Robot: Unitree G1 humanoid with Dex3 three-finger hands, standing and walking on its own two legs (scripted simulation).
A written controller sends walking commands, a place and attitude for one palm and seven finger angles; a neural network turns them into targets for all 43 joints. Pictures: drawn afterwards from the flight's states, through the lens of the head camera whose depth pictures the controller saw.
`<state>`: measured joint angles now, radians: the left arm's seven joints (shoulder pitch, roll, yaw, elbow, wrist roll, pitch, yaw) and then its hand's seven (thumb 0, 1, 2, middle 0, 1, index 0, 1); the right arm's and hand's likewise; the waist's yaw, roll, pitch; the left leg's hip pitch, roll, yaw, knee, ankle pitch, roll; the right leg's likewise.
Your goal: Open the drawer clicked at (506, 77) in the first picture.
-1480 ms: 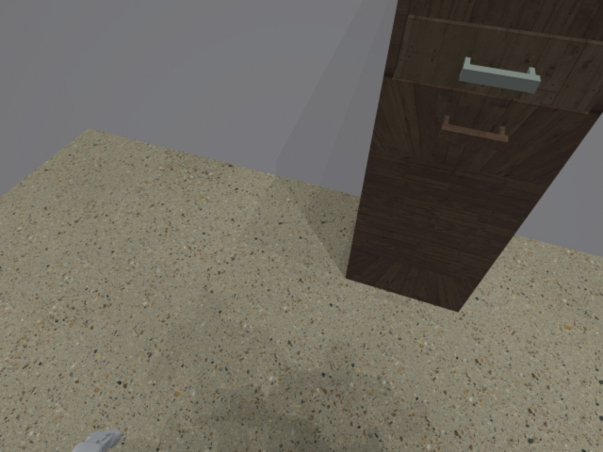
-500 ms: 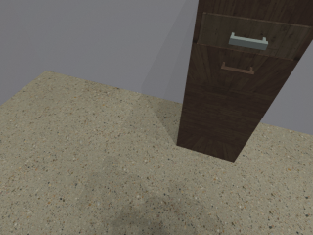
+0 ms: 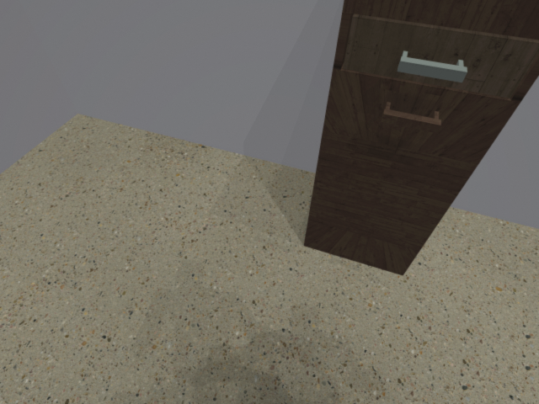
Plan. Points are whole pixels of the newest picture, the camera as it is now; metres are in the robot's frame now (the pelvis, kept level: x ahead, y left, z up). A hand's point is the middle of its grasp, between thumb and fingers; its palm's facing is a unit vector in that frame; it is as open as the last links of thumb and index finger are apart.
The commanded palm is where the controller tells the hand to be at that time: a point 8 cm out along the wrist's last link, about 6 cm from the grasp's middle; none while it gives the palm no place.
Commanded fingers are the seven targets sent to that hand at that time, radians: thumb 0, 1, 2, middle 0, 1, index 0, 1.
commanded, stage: turn to face it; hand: left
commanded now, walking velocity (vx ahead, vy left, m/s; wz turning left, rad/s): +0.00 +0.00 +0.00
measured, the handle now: (431, 64) +0.78 -0.31 +0.13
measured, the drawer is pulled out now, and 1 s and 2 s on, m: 0.00 0.00 0.00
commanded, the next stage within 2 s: take the last steps up to it in 0.72 s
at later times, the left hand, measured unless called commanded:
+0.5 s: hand out of the picture +0.07 +0.20 -0.18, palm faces -0.13 -0.96 -0.24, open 7.4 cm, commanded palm none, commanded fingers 0.00 0.90 0.90 -0.20 -0.30 -0.20 -0.30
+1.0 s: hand out of the picture +0.07 +0.17 -0.17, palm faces -0.22 -0.95 -0.24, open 7.4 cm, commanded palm none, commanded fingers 0.00 0.90 0.90 -0.20 -0.30 -0.20 -0.30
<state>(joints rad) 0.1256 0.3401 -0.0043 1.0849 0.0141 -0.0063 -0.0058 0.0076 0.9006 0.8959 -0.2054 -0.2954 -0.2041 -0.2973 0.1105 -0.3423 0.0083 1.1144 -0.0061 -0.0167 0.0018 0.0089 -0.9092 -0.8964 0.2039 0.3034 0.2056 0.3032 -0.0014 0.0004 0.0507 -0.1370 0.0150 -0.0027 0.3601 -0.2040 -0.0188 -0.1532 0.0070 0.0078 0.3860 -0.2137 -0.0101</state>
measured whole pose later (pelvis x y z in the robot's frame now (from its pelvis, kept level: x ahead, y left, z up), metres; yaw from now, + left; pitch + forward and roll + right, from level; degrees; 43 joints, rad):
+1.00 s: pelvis -0.02 +0.00 -0.01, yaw -15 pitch +0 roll -1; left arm 0.25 0.19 0.05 0.97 0.03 0.02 0.00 0.01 0.90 0.90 -0.20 -0.29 -0.20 -0.30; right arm 0.26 -0.20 -0.05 1.04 -0.02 0.04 0.00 0.01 -0.91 -0.90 0.20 0.30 0.20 0.30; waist 0.00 0.04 0.03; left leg -0.42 0.10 0.09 0.97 -0.49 -0.02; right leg -0.24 0.03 -0.05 0.55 -0.31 -0.05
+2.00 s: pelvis +0.23 -0.22 -0.02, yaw -22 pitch +0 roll -3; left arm 0.22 0.17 0.04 1.06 0.02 -0.03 0.02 -0.01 0.92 0.90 -0.20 -0.29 -0.20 -0.30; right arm 0.14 -0.16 -0.04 1.00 -0.02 -0.02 -0.02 0.01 -0.92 -0.90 0.20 0.30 0.20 0.30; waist -0.01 0.02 0.03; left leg -0.43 0.10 0.12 0.74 -0.31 -0.02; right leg -0.19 0.08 -0.19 0.46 -0.29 -0.09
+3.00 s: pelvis +0.21 -0.24 -0.01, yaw -23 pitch +0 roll +1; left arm 0.25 0.20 0.04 1.07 0.02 0.04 0.02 0.01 0.91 0.90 -0.20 -0.29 -0.20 -0.30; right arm 0.25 -0.14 -0.01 1.07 -0.02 0.00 -0.03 0.01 -0.94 -0.90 0.20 0.30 0.20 0.30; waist 0.02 -0.05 0.02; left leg -0.16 0.00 0.08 0.44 -0.29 0.02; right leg -0.31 -0.06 -0.04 0.66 -0.38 0.02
